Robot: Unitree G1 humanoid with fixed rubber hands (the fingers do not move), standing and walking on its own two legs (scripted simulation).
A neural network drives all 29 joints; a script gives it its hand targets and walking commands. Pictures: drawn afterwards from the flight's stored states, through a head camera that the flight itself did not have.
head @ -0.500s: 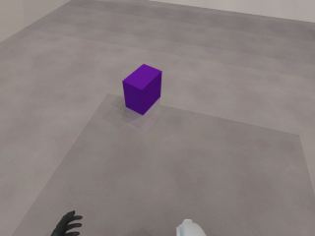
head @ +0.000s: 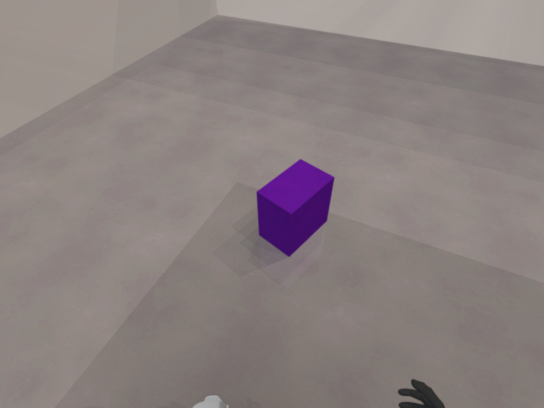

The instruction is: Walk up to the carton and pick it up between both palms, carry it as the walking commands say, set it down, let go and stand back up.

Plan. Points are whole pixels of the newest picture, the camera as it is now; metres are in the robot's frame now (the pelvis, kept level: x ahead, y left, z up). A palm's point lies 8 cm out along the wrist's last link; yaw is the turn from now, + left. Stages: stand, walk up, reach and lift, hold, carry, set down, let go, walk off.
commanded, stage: walk up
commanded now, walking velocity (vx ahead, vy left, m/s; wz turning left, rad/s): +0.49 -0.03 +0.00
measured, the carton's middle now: (294, 207) +1.09 -0.02 -0.63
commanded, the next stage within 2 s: none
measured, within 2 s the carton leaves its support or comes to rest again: neither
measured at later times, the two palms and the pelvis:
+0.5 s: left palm (183, 284) +0.39 +0.21 -0.12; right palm out of the picture +0.11 -0.24 -0.13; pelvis +0.23 -0.01 +0.00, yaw -1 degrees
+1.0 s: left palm (201, 323) +0.30 +0.15 -0.10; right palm (409, 224) +0.58 -0.28 -0.13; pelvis +0.43 -0.06 +0.01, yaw -1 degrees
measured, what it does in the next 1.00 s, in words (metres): walks ahead: left foot, then right foot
